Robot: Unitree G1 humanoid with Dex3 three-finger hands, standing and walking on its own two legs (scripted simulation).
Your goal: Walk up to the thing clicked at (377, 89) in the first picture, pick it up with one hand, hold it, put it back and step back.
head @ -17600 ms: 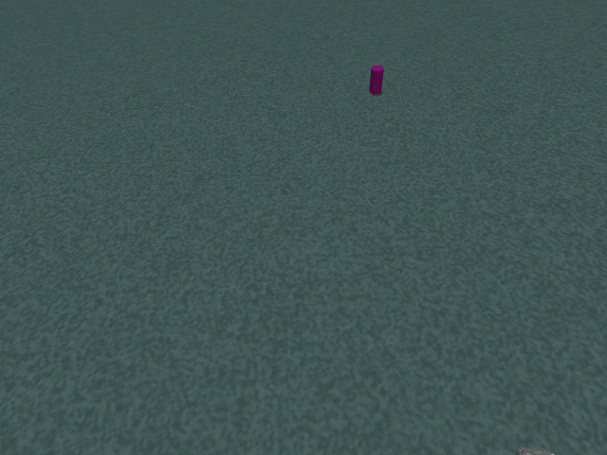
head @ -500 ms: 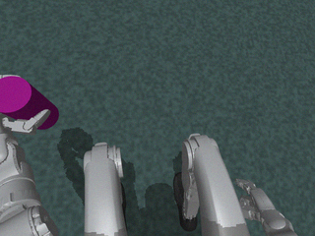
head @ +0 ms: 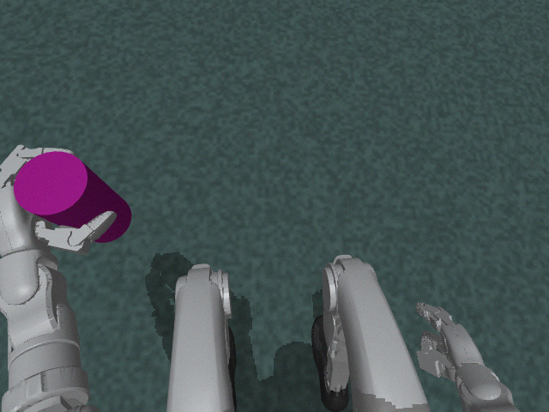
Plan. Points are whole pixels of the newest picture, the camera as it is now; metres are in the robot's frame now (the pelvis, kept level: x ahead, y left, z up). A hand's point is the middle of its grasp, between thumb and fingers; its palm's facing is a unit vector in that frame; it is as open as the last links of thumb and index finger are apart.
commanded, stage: lift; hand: left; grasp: from the side
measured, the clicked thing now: (83, 203) +0.39 +0.28 -0.03
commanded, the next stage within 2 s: hold in 1.68 s
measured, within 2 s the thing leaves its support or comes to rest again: neither
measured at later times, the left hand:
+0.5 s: hand out of the picture +0.38 +0.25 +0.17, palm faces +0.31 -0.95 -0.05, open 10.7 cm
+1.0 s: hand out of the picture +0.37 +0.22 +0.25, palm faces +0.32 -0.95 -0.04, open 10.7 cm
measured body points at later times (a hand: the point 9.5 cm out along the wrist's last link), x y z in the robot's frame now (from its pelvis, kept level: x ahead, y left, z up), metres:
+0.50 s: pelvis +0.04 +0.01 +0.15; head +0.16 +0.04 +0.59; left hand +0.36 +0.30 +0.18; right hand +0.22 -0.23 +0.05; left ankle +0.08 +0.13 -0.42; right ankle +0.08 -0.13 -0.42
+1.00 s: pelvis +0.05 +0.00 +0.23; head +0.14 +0.03 +0.67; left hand +0.35 +0.27 +0.26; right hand +0.20 -0.22 +0.12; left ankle +0.08 +0.13 -0.42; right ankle +0.08 -0.13 -0.42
